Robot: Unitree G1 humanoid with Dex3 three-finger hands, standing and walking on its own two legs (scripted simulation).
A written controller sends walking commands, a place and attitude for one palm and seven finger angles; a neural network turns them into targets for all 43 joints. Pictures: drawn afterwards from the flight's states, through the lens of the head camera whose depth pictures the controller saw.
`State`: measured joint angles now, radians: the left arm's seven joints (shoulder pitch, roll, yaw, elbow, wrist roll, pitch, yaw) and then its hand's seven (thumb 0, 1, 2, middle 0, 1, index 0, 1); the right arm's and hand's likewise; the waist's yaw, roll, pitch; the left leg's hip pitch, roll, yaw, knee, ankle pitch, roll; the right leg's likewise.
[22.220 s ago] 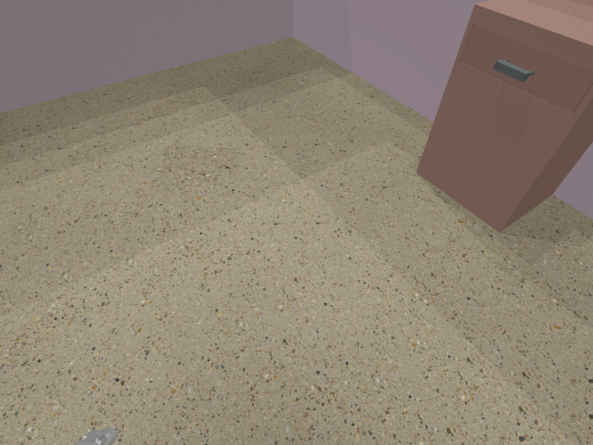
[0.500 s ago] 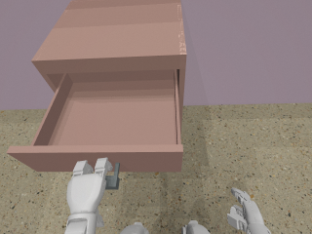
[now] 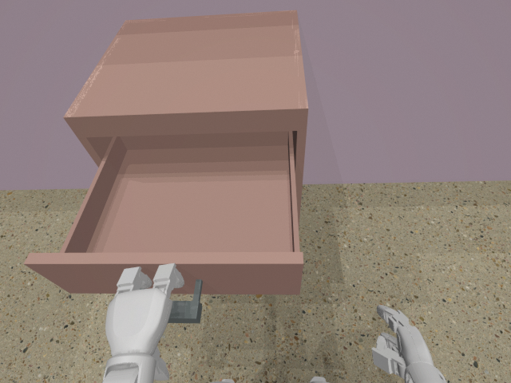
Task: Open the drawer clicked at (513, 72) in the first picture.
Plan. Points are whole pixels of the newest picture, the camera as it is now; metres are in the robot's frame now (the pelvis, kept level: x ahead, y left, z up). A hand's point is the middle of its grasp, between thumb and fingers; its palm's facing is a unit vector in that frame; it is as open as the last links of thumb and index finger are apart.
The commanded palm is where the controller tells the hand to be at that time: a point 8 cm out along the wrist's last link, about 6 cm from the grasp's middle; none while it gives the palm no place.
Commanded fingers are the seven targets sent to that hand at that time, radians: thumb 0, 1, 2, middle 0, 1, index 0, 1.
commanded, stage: lift the hand off the handle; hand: left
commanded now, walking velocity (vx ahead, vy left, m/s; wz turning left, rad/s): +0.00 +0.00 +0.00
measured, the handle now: (167, 298) +0.26 +0.18 -0.05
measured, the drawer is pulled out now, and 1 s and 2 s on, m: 0.30 0.30 0.30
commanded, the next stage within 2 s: draw the hand back to the body in 1.62 s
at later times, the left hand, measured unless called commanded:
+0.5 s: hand (146, 312) +0.22 +0.19 +0.02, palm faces +0.04 -0.14 -0.99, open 13.6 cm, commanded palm +0.19 +0.18 +0.08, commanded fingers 0.00 -0.50 0.30 -0.30 -1.20 -0.30 -1.20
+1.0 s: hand (134, 297) +0.22 +0.19 +0.05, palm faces +0.06 -0.17 -0.98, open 13.8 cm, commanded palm +0.19 +0.19 +0.12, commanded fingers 0.00 -0.50 0.30 -0.30 -1.20 -0.30 -1.20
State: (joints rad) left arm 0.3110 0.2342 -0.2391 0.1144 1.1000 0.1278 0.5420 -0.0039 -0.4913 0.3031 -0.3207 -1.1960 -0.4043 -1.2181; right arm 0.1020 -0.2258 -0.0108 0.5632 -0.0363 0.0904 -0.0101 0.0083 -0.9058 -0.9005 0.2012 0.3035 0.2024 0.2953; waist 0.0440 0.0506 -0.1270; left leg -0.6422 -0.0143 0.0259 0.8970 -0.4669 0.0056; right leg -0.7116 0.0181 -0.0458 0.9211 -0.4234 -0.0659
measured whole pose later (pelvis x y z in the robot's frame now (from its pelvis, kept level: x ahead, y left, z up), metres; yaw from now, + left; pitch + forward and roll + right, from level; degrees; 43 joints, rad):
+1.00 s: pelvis +0.01 +0.01 +0.03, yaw -2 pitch +7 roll +1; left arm 0.40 0.29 -0.21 -0.17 1.04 0.12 0.38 0.00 -0.49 0.30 -0.32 -1.20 -0.32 -1.20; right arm 0.11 -0.23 0.00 0.54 -0.02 0.09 0.04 0.01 -0.91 -0.90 0.20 0.30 0.20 0.30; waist 0.09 0.07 -0.09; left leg -0.40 -0.01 0.05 0.69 -0.40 0.01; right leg -0.48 0.03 -0.02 0.73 -0.36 -0.05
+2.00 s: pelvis +0.02 +0.01 +0.04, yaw -2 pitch +3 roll +0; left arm 0.46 0.37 -0.13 -0.37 0.97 0.15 0.25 0.00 -0.49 0.30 -0.32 -1.20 -0.32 -1.20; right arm 0.09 -0.24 0.02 0.54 0.01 0.11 0.05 0.01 -0.91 -0.90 0.20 0.30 0.20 0.30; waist 0.10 0.09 -0.07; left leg -0.28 0.00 0.04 0.58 -0.36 0.01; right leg -0.35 0.04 -0.01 0.60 -0.31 -0.05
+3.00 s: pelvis +0.03 +0.02 +0.05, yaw +2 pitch -2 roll -1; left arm 0.55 0.33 0.27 -0.53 -0.04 -0.10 0.12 0.00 0.38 0.68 -0.24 -0.62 -0.25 -0.63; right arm 0.16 -0.21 0.03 0.61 0.01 -0.12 -0.07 0.01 -0.90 -0.90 0.20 0.30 0.20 0.30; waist 0.06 0.05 0.01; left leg -0.10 -0.02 -0.02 0.43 -0.30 0.03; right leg -0.12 0.02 -0.07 0.41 -0.25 -0.03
